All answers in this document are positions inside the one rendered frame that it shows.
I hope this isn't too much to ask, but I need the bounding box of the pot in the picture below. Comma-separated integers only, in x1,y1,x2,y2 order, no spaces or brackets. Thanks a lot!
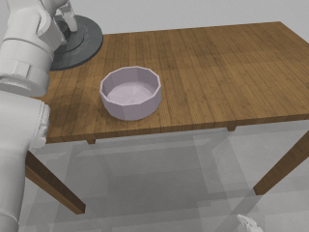
99,66,161,121

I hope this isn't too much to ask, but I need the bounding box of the lid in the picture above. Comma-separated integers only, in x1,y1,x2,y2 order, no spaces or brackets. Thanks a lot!
50,14,103,72

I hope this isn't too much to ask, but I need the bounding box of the knob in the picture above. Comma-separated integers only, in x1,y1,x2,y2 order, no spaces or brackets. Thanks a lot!
56,20,71,39

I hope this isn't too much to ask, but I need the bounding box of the robot left hand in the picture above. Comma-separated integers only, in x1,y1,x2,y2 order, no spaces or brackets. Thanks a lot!
53,0,78,45

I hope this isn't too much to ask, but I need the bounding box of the left robot forearm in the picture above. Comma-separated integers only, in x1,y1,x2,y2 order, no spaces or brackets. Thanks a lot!
0,0,62,98

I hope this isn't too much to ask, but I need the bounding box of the robot left upper arm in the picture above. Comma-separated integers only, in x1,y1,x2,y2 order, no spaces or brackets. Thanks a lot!
0,90,50,232

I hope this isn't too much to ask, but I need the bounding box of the robot right hand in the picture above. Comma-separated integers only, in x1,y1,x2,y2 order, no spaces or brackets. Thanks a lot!
237,215,264,232

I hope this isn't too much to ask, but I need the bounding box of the table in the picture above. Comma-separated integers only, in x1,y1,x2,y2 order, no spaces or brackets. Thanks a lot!
25,21,309,215

